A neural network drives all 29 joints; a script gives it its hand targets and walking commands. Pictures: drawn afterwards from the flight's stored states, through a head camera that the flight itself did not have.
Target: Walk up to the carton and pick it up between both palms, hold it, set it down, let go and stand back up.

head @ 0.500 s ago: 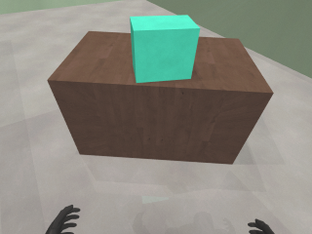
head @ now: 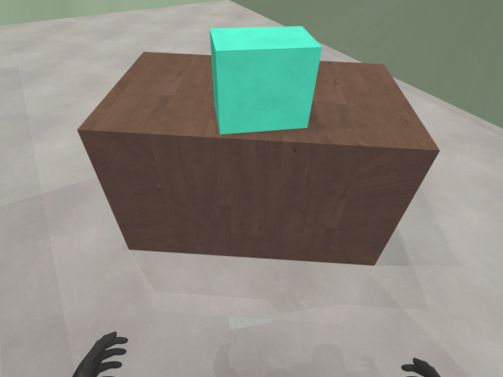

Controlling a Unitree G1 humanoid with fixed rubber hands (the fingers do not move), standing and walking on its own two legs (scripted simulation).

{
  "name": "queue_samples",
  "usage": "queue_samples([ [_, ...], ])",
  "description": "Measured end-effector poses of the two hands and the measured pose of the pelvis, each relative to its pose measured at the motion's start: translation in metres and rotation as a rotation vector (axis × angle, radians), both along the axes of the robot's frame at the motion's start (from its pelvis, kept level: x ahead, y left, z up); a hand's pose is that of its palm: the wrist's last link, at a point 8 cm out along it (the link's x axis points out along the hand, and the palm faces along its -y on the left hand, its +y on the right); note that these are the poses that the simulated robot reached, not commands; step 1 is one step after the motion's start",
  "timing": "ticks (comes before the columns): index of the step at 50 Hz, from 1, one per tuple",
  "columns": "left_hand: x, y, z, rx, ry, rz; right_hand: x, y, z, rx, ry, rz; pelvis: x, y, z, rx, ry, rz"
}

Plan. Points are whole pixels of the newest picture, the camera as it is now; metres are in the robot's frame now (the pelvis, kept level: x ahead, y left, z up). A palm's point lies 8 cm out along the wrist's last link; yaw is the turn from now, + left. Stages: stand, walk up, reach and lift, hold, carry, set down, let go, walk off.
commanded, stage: stand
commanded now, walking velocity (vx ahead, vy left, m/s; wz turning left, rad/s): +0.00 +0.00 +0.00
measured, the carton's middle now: (260, 80) +1.00 +0.00 +0.05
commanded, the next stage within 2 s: walk up in 1.36 s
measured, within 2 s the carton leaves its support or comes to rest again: neither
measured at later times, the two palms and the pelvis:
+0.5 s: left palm out of the picture +0.15 +0.26 -0.07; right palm out of the picture +0.13 -0.29 -0.07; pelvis +0.00 +0.00 +0.00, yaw +0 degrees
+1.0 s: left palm out of the picture +0.14 +0.26 -0.07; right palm out of the picture +0.12 -0.29 -0.07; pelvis +0.00 +0.00 +0.00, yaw +0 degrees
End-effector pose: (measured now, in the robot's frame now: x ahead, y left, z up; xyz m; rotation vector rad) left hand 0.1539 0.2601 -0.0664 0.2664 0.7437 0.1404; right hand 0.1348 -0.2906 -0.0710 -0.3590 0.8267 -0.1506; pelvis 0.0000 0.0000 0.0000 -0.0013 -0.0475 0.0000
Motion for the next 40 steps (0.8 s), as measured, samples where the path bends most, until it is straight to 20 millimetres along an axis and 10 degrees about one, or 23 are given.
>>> queue_samples([
  [40, -0.009, 0.005, -0.005, -0.003, 0.036, 0.009, -0.011, 0.000, -0.003, -0.004, 0.039, -0.014, -0.003, 0.003, 0.002, -0.004, 0.005, 0.000],
])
